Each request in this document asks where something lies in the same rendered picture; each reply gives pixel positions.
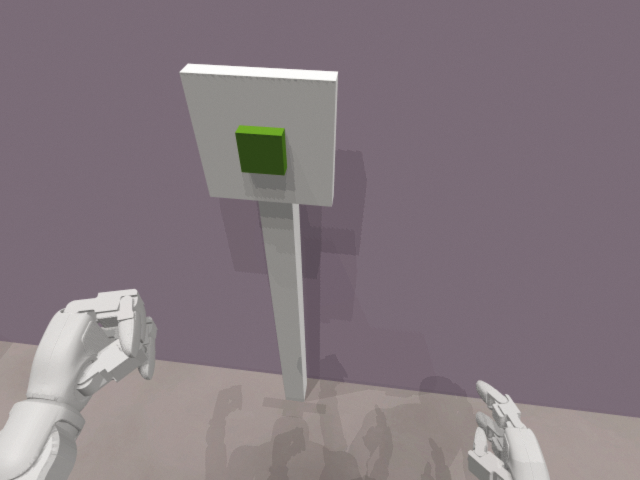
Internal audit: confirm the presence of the robot right hand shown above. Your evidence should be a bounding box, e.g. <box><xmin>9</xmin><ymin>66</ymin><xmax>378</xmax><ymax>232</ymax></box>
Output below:
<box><xmin>468</xmin><ymin>380</ymin><xmax>550</xmax><ymax>480</ymax></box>

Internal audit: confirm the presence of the button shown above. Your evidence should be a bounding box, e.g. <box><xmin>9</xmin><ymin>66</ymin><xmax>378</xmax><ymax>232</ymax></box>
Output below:
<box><xmin>235</xmin><ymin>125</ymin><xmax>287</xmax><ymax>175</ymax></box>

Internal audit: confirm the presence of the panel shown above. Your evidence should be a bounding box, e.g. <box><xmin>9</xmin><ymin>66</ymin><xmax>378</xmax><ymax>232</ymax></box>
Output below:
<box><xmin>179</xmin><ymin>64</ymin><xmax>338</xmax><ymax>402</ymax></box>

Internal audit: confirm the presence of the left robot forearm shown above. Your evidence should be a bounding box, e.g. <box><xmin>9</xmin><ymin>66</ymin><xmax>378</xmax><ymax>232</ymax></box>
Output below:
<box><xmin>0</xmin><ymin>399</ymin><xmax>85</xmax><ymax>480</ymax></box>

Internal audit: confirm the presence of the robot left hand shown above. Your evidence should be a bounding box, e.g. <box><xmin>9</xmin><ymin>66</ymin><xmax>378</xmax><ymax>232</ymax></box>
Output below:
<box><xmin>26</xmin><ymin>289</ymin><xmax>158</xmax><ymax>412</ymax></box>

